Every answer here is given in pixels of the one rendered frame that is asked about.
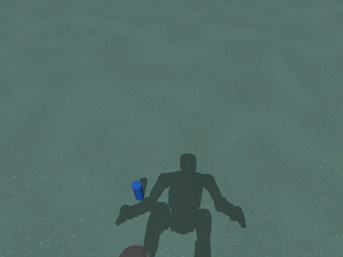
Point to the can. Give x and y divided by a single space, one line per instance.
138 190

